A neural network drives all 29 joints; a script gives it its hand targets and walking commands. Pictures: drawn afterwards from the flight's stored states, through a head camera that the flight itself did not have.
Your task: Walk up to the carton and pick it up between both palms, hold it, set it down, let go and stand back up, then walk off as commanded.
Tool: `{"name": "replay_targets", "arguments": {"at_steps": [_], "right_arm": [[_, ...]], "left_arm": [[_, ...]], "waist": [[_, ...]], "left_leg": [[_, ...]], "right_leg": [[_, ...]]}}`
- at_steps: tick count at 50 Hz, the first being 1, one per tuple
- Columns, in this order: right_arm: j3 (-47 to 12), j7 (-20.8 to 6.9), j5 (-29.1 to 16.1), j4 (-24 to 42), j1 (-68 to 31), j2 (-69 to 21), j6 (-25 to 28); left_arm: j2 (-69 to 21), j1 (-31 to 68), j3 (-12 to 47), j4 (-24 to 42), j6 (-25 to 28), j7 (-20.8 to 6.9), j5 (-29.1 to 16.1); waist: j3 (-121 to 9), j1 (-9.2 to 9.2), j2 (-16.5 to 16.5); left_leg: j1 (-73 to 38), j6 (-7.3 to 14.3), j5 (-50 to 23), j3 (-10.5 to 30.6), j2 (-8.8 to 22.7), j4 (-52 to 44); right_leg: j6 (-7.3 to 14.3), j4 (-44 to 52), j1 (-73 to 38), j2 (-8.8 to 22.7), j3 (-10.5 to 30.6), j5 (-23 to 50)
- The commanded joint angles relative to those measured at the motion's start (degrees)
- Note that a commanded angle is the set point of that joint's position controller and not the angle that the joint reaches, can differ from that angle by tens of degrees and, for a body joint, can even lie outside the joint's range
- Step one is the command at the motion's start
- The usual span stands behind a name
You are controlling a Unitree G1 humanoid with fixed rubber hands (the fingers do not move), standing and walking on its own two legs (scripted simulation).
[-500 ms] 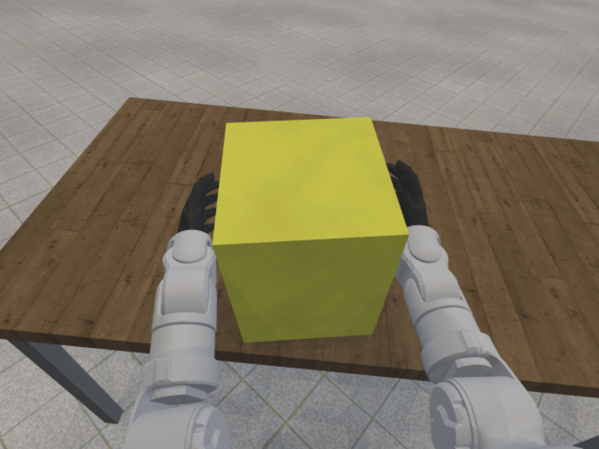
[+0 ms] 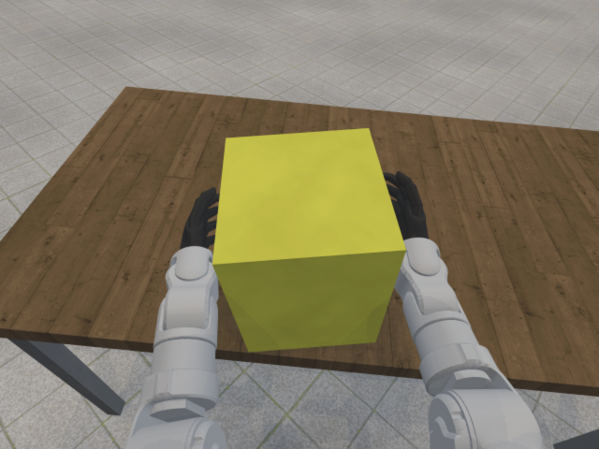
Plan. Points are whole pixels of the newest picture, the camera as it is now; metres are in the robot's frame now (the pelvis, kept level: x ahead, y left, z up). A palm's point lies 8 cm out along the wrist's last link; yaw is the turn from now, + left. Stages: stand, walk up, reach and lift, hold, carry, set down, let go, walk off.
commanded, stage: set down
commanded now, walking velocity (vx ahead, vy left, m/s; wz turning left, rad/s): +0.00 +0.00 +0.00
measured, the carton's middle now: (305, 246) +0.38 -0.02 +0.05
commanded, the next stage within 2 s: none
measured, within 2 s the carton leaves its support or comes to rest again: rests again in 1.74 s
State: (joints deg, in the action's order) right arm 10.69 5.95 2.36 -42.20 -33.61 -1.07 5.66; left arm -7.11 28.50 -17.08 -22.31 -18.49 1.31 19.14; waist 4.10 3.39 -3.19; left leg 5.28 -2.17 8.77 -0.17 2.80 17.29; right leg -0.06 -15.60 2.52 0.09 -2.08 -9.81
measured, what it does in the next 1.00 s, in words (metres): stands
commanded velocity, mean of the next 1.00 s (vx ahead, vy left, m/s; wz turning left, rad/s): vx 0.00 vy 0.00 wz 0.00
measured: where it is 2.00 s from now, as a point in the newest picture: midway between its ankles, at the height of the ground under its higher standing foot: outside the picture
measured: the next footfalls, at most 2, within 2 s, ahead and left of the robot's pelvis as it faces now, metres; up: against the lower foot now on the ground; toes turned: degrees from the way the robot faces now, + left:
none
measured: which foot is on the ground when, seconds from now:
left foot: down 0.00-1.00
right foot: down 0.00-1.00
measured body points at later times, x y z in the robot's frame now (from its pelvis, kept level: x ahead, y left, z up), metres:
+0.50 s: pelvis +0.00 +0.00 +0.00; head +0.01 +0.02 +0.45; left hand +0.38 +0.12 +0.06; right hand +0.37 -0.17 +0.08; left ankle +0.01 +0.14 -0.75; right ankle -0.01 -0.12 -0.75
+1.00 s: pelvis +0.00 +0.00 +0.00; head +0.02 +0.02 +0.45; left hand +0.38 +0.11 +0.06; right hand +0.36 -0.18 +0.07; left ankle +0.01 +0.14 -0.75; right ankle -0.01 -0.12 -0.75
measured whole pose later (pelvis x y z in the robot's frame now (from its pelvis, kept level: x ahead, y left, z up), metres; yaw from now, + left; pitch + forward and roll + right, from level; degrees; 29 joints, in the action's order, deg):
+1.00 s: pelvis +0.00 +0.00 +0.00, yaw -2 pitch -1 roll +0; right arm 20.8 2.9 10.9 -46.7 -31.7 -3.1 13.0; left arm -10.1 29.8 -21.1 -31.7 -7.4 1.6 22.3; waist 3.7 1.7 -3.2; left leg 6.6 -2.1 7.5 -2.5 3.3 15.6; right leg 0.1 -15.3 5.4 -0.1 -1.0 -8.6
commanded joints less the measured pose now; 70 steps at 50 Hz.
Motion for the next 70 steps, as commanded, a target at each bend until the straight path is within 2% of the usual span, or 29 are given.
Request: {"name": "replay_targets", "arguments": {"at_steps": [1,2,3,4,7,10,11,13,15,16,18,24,25,28,32,37,39,43,44,48,49,50,54,56,59,60,61,65,70], "right_arm": [[-18.5,-6.3,1.2,9.0,-31.6,-28.1,2.1],[-18.7,-6.4,1.8,10.1,-31.9,-28.6,2.6],[-17.7,-6.5,2.0,8.5,-31.2,-27.9,2.5],[-17.7,-6.6,2.2,8.7,-31.6,-27.6,2.5],[-17.5,-6.6,2.5,7.0,-29.7,-28.2,2.6],[-16.3,-7.1,2.9,5.5,-30.1,-27.8,3.1],[-15.2,-7.2,3.7,4.3,-29.9,-27.4,3.0],[-15.5,-7.3,4.0,4.5,-30.0,-27.6,3.4],[-14.4,-7.6,4.7,5.3,-31.0,-28.2,4.1],[-14.4,-7.8,4.7,4.4,-30.6,-28.4,4.3],[-14.2,-7.8,5.5,3.8,-30.0,-29.2,4.9],[-13.8,-8.1,7.0,2.2,-29.2,-29.2,5.7],[-13.1,-8.2,6.9,0.1,-27.5,-28.7,5.2],[-12.9,-8.2,7.3,2.3,-28.7,-29.6,6.3],[-12.8,-8.2,7.8,1.4,-28.0,-30.6,6.8],[-10.5,-8.3,9.7,-1.1,-25.7,-29.7,7.0],[-10.4,-8.5,9.6,-1.0,-25.9,-30.0,7.5],[-9.9,-8.7,10.6,-1.7,-24.1,-29.9,7.9],[-9.4,-8.8,10.6,-0.6,-24.6,-29.6,8.2],[-7.8,-9.3,11.5,-1.6,-24.1,-28.8,8.7],[-7.8,-9.5,11.4,-2.4,-23.7,-28.4,8.8],[-7.4,-9.6,11.6,-2.0,-24.3,-27.6,8.7],[-8.5,-9.7,12.0,-0.9,-24.4,-29.3,9.5],[-8.6,-9.9,11.6,-0.3,-24.3,-28.7,9.5],[-8.3,-9.8,12.8,-1.4,-22.5,-28.4,9.6],[-7.5,-9.8,12.8,-1.3,-23.3,-28.0,9.9],[-7.6,-9.9,13.2,-1.5,-22.8,-28.3,10.0],[-6.0,-9.9,14.1,-2.9,-21.3,-27.1,10.1],[-5.1,-9.6,14.2,-3.8,-20.4,-24.7,10.3]], "left_arm": [[-30.4,34.4,25.1,6.1,5.3,-5.9,-4.6],[-30.8,34.0,25.9,5.7,5.7,-5.7,-4.7],[-30.5,33.3,25.3,5.5,5.7,-5.5,-4.0],[-30.2,32.1,23.9,3.7,5.7,-5.7,-3.4],[-30.4,33.1,24.4,4.6,6.4,-5.8,-4.1],[-30.6,33.4,24.5,3.3,6.8,-5.4,-3.8],[-30.5,32.9,23.1,1.9,7.0,-5.4,-3.1],[-29.6,32.4,21.7,1.3,7.2,-5.7,-2.2],[-30.5,33.7,22.4,0.9,7.9,-5.5,-3.0],[-30.1,33.4,22.0,0.2,8.4,-5.3,-2.7],[-30.8,34.6,22.4,0.4,9.6,-5.1,-3.3],[-30.0,32.0,19.8,-3.3,10.9,-5.1,-2.1],[-28.8,32.2,18.6,-3.3,11.0,-5.4,-1.4],[-29.9,32.2,19.7,-3.9,12.0,-5.2,-2.0],[-29.4,30.8,18.1,-5.2,12.7,-5.3,-0.7],[-29.0,29.8,16.6,-6.2,13.0,-5.8,0.7],[-28.8,28.6,16.2,-7.1,13.3,-5.8,0.8],[-29.2,27.9,15.4,-7.0,13.6,-5.9,1.9],[-28.9,27.0,15.1,-7.5,13.7,-5.9,1.7],[-28.8,27.7,14.8,-7.4,14.1,-5.5,1.9],[-28.6,26.2,14.2,-8.6,14.1,-5.4,2.5],[-28.6,26.3,14.1,-9.0,13.8,-5.5,2.6],[-28.0,24.8,13.2,-9.2,14.1,-5.5,3.3],[-27.5,24.7,12.5,-9.1,14.4,-5.5,3.3],[-27.0,23.8,11.4,-10.3,14.9,-5.5,3.9],[-27.6,24.0,12.0,-9.8,15.4,-5.5,3.5],[-27.6,24.6,12.1,-10.0,15.4,-5.4,3.6],[-26.0,22.2,9.5,-12.6,15.6,-5.4,4.9],[-24.5,20.6,8.8,-12.3,15.9,-5.2,5.1]], "waist": [[-28.1,0.73,3.9],[-28.9,0.7,3.2],[-28.5,0.95,4.0],[-26.5,0.26,3.4],[-26.4,0.41,3.2],[-25.5,0.31,4.3],[-24.2,0.56,3.2],[-23.9,-0.75,2.0],[-25.7,-0.08,3.2],[-25.5,-0.62,3.1],[-27.2,-0.33,3.2],[-25.1,-1.98,1.3],[-23.6,-1.61,1.4],[-26.7,-1.45,2.0],[-25.4,-2.19,2.0],[-21.8,-1.73,1.8],[-22.1,-2.34,1.3],[-21.2,-2.18,1.6],[-20.9,-2.89,1.8],[-21.7,-2.36,2.5],[-19.9,-3.15,2.3],[-19.3,-2.93,2.2],[-20.1,-4.76,1.7],[-21.6,-4.93,2.0],[-19.6,-5.13,-0.1],[-21.0,-4.2,0.1],[-20.3,-4.54,1.4],[-18.0,-4.94,0.0],[-17.7,-5.36,1.3]], "left_leg": [[-10.8,-0.3,-16.0,-3.4,-3.5,0.8],[-10.2,-0.2,-16.1,-3.2,-3.6,1.2],[-10.8,-0.4,-16.4,-3.2,-3.4,1.1],[-9.9,-0.2,-15.3,-3.6,-3.5,0.8],[-9.3,-0.2,-15.2,-3.7,-3.6,0.5],[-9.7,-0.3,-14.1,-3.8,-3.2,0.1],[-9.5,0.0,-13.6,-3.8,-3.2,0.0],[-8.0,0.2,-12.5,-4.4,-3.3,-0.8],[-7.5,0.2,-11.0,-4.3,-3.3,-0.9],[-7.3,0.3,-11.2,-4.6,-3.4,-0.8],[-7.5,0.3,-12.1,-4.4,-3.4,-0.4],[-5.3,0.9,-10.4,-5.1,-3.3,-1.4],[-5.0,0.7,-9.6,-5.6,-3.3,-1.9],[-3.9,0.9,-8.8,-5.4,-3.2,-1.7],[-2.7,1.1,-9.1,-5.8,-3.7,-1.8],[-2.3,1.1,-8.6,-5.8,-3.4,-2.5],[-1.8,1.2,-9.1,-6.1,-3.4,-2.4],[-2.9,1.2,-8.4,-6.4,-3.0,-2.8],[-2.7,1.1,-8.7,-6.5,-3.0,-3.0],[-3.8,1.1,-7.9,-6.5,-2.7,-2.7],[-3.6,1.2,-7.4,-6.9,-2.7,-3.0],[-3.8,1.0,-7.4,-7.0,-2.7,-3.1],[-1.4,1.7,-7.1,-7.7,-3.1,-3.0],[-1.6,1.6,-7.3,-7.6,-3.0,-3.0],[-0.5,2.3,-6.5,-7.9,-3.0,-3.4],[-1.1,2.2,-6.8,-7.6,-2.9,-3.3],[-1.1,2.1,-6.1,-7.8,-2.8,-3.5],[-0.5,2.3,-6.2,-8.2,-2.8,-3.4],[-1.1,2.3,-7.6,-8.5,-2.8,-3.4]], "right_leg": [[-2.4,-0.9,-3.7,-2.8,-4.1,23.7],[-2.3,-1.0,-4.0,-2.7,-3.8,24.2],[-2.4,-0.9,-4.1,-2.7,-4.0,24.1],[-2.3,-0.8,-4.0,-2.9,-3.9,23.1],[-2.3,-1.0,-4.6,-2.8,-3.8,23.9],[-2.2,-0.2,-2.5,-2.8,-4.2,19.9],[-2.1,0.2,-2.3,-2.9,-4.2,19.2],[-2.6,-0.1,-3.7,-2.7,-3.6,20.1],[-2.5,-0.4,-3.3,-2.6,-3.9,19.8],[-2.5,-0.4,-2.9,-2.5,-3.8,19.1],[-2.5,-0.5,-2.9,-2.6,-3.8,20.8],[-2.9,-1.0,-4.8,-2.3,-3.5,21.2],[-2.9,-0.6,-5.2,-2.2,-3.1,21.1],[-2.9,-1.2,-5.6,-1.9,-3.1,21.9],[-3.4,-1.4,-6.3,-1.7,-2.8,23.5],[-3.3,-1.2,-6.3,-1.8,-3.1,23.0],[-3.4,-1.3,-6.8,-1.6,-2.9,24.2],[-3.2,-0.8,-5.8,-1.8,-3.2,22.0],[-3.1,-0.5,-5.9,-1.8,-3.1,21.4],[-2.5,0.2,-3.5,-2.1,-3.3,17.5],[-2.7,0.3,-2.8,-2.0,-3.4,16.1],[-2.7,0.5,-2.3,-2.1,-3.8,15.7],[-2.9,-0.5,-4.8,-1.5,-2.9,18.9],[-2.9,-0.4,-4.9,-1.5,-2.7,19.0],[-3.2,-0.3,-5.6,-1.5,-2.7,18.9],[-2.9,-0.3,-4.6,-1.8,-3.1,18.2],[-2.8,0.0,-3.7,-1.5,-3.0,16.5],[-3.0,0.3,-3.9,-1.5,-2.9,16.7],[-2.5,0.2,-3.7,-1.6,-2.6,17.2]]}}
